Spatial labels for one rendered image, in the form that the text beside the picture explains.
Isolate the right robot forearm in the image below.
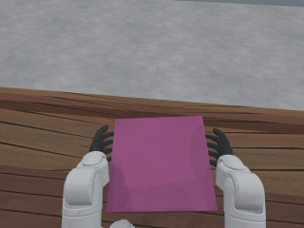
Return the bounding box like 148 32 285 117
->
216 154 266 228

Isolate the right robot hand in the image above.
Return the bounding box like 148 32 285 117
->
205 128 234 168

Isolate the left robot forearm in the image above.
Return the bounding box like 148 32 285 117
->
61 151 109 228

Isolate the carton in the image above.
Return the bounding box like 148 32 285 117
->
106 116 218 214

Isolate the left robot hand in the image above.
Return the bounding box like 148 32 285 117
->
89 125 114 162

